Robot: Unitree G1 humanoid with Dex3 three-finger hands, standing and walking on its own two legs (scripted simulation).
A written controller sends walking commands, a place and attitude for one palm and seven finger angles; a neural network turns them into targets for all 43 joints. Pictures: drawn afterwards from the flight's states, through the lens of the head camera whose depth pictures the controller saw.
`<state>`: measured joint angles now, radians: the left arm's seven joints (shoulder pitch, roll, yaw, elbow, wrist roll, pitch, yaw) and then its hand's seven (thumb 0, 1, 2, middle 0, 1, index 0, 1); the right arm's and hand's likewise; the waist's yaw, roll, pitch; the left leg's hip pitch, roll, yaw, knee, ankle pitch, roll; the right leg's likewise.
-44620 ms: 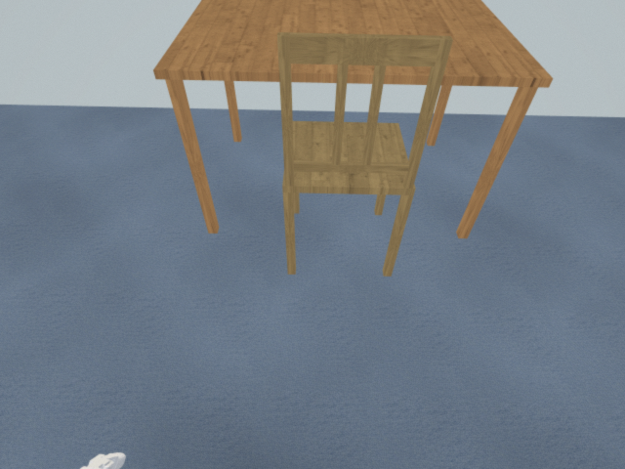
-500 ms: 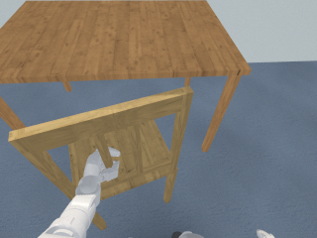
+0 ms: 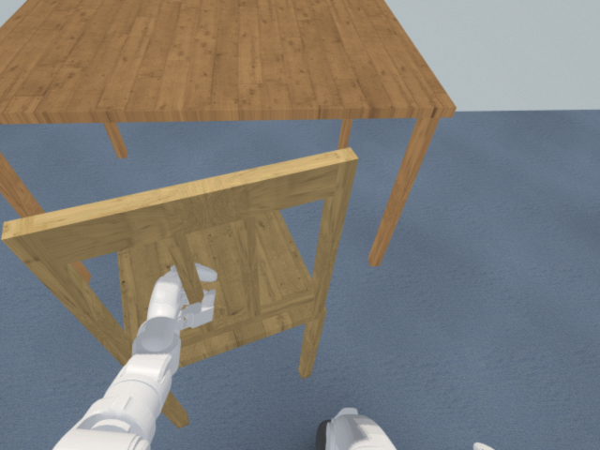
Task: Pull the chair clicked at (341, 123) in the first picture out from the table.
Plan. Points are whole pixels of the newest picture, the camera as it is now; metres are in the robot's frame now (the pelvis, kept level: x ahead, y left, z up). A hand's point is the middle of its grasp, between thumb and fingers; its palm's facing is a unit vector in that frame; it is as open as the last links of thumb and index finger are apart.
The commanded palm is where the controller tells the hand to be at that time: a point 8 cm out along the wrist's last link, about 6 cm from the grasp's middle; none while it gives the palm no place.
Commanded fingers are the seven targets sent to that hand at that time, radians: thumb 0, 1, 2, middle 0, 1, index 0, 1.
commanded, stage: step backward, pulling the chair out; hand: left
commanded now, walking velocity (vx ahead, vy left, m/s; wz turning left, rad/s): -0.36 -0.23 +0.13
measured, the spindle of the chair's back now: (193, 288) +0.37 +0.16 -0.05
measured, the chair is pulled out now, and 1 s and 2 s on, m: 0.25 0.47 0.58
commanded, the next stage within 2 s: stop walking, hand still on the chair in 1.02 s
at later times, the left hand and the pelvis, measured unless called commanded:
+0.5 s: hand (213, 363) +0.25 +0.12 -0.05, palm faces +0.10 -0.98 -0.20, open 5.5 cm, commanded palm +0.23 +0.17 -0.06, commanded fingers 0.00 0.90 0.90 -0.50 -1.45 -0.50 -1.45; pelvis -0.09 -0.04 +0.02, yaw +1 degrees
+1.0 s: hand out of the picture +0.12 +0.12 -0.05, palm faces +0.03 -0.98 -0.20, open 5.6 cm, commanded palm +0.12 +0.17 -0.05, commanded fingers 0.00 0.90 0.90 -0.50 -1.45 -0.50 -1.45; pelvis -0.20 -0.02 +0.01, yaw -1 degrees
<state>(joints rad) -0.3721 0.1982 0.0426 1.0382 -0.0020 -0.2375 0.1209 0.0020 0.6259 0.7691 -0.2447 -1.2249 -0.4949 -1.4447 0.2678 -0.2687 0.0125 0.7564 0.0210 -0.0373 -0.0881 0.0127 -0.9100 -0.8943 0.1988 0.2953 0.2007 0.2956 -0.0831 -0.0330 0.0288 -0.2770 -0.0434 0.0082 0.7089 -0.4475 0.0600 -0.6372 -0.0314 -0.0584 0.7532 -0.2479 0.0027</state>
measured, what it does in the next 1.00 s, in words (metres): walks backwards: right foot, then left foot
